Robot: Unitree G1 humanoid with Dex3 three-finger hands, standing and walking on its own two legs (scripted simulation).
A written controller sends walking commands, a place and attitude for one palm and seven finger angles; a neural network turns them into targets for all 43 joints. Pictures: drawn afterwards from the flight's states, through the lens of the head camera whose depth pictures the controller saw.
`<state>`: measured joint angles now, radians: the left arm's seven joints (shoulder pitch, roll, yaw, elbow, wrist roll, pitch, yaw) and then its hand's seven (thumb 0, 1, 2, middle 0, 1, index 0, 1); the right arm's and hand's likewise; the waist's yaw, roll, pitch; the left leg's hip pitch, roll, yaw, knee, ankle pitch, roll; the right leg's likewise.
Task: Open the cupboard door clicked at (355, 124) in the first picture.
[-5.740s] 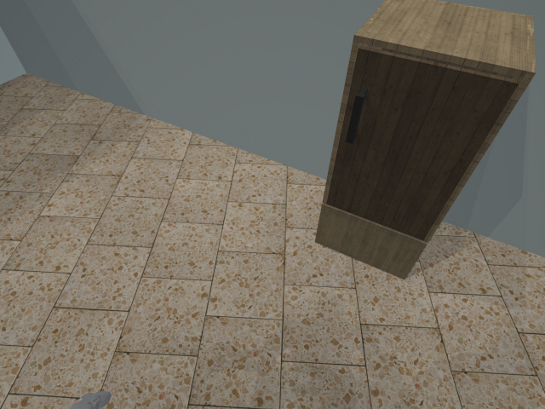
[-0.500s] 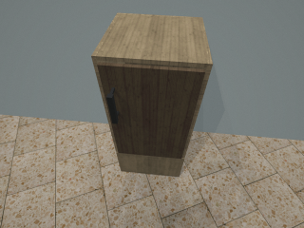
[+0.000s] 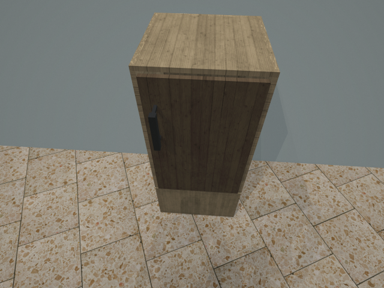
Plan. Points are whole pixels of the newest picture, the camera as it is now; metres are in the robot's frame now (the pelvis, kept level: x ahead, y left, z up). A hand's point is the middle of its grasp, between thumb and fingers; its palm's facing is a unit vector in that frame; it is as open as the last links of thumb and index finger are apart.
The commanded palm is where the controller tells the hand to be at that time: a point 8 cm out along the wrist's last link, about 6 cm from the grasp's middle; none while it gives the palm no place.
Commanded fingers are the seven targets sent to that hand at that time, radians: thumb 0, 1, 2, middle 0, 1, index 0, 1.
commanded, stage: raise the hand with hooked fingers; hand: left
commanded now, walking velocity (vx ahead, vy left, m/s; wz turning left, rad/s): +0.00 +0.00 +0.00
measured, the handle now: (156, 128) +0.58 +0.16 -0.05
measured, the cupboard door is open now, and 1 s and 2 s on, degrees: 0 0 0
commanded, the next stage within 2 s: none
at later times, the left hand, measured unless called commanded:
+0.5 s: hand (120, 281) +0.15 +0.16 -0.07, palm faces +0.00 -1.00 -0.01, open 8.4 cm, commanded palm +0.13 +0.23 -0.06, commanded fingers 0.00 0.41 0.69 -0.23 -0.62 -0.23 -0.62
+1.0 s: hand (92, 261) +0.18 +0.22 -0.05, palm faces +0.07 -1.00 -0.06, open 11.5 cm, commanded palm +0.15 +0.26 -0.05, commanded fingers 0.00 -0.17 0.44 -0.28 -0.99 -0.28 -0.99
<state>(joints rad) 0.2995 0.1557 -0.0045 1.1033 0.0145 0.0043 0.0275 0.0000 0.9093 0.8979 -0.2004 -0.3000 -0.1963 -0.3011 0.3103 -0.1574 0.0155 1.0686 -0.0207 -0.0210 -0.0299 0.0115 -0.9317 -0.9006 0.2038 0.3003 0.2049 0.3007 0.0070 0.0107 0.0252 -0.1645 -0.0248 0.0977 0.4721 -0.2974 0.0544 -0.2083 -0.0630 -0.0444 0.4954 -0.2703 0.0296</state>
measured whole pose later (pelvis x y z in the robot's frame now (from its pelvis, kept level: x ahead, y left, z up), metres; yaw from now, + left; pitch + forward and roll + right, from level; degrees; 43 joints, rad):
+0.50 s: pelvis -0.03 -0.04 -0.07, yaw +1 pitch +13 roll +1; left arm 0.39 0.22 0.23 0.28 -0.27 -0.57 -0.43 0.00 0.64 0.78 -0.22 -0.47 -0.22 -0.48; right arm 0.15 -0.29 -0.10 0.52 0.01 -0.27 0.01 0.02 -0.91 -0.90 0.20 0.30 0.20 0.30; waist -0.01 -0.07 -0.14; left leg -0.77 0.04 0.05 1.05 -0.51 -0.01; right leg -0.80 -0.04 -0.08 1.07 -0.49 -0.04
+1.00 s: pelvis -0.05 -0.04 -0.10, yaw +1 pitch +16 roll -2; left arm 0.25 0.33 0.40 0.20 -0.39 -0.38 -0.45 0.00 0.05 0.53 -0.26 -0.85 -0.26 -0.85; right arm 0.31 -0.23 0.00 0.59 0.03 -0.23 -0.05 0.02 -0.90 -0.90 0.21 0.30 0.21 0.30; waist -0.02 0.03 -0.14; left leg -0.96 0.06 0.00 1.21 -0.53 0.00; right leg -0.95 -0.02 -0.12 1.15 -0.48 -0.04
